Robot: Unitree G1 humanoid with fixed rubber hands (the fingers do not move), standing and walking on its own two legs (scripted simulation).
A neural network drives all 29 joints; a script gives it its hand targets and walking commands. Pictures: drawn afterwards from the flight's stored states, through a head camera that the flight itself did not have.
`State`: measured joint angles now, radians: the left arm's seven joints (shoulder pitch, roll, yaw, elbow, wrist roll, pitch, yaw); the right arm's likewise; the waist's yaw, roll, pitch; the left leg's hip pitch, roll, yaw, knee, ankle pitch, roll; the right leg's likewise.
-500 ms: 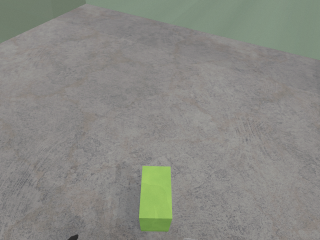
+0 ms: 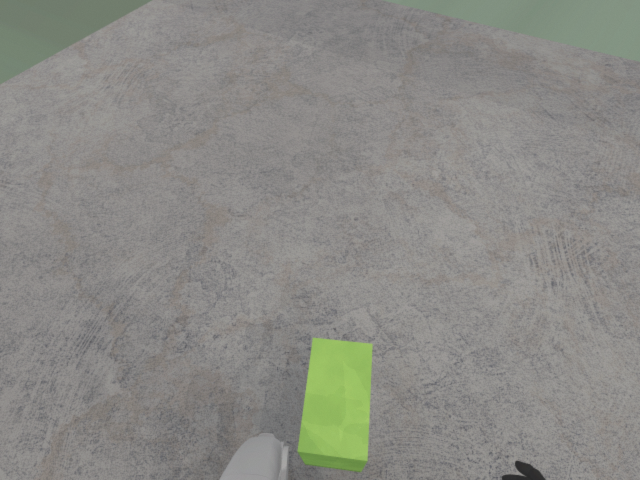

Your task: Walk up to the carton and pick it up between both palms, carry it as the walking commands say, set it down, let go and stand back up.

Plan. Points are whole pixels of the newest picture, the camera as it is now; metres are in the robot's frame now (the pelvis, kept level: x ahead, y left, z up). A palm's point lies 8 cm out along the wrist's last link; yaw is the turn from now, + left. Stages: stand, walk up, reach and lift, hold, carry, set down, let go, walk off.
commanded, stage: walk up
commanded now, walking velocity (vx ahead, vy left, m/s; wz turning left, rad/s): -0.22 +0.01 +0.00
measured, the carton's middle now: (337, 406) +0.35 +0.00 -0.65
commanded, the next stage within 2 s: stand in 1.68 s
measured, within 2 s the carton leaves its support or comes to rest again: neither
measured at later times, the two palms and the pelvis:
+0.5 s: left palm out of the picture +0.06 +0.30 -0.14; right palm out of the picture -0.02 -0.25 -0.10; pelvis -0.04 +0.04 +0.00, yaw -2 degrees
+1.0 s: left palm out of the picture -0.04 +0.19 -0.11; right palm out of the picture -0.07 -0.30 -0.15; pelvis -0.10 -0.05 +0.00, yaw -2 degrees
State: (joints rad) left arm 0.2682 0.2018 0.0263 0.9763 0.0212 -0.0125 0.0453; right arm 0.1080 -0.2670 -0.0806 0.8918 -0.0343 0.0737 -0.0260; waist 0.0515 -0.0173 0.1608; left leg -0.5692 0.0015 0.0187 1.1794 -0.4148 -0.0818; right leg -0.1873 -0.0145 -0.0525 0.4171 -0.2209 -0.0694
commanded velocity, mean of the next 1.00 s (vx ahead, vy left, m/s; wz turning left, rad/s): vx -0.11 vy -0.05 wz -0.01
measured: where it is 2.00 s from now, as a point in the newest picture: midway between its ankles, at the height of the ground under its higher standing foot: outside the picture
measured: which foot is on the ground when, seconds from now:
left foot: up 0.00-0.22, down 0.24-0.68, up 0.70-1.00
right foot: down 0.00-0.22, up 0.24-0.66, down 0.68-1.00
